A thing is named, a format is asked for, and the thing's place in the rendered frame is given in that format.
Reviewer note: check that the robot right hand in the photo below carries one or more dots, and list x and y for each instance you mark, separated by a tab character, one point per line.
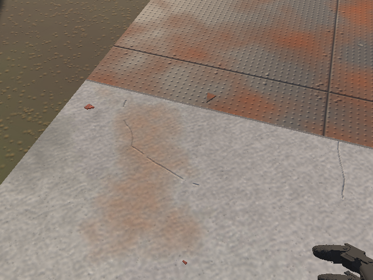
350	257

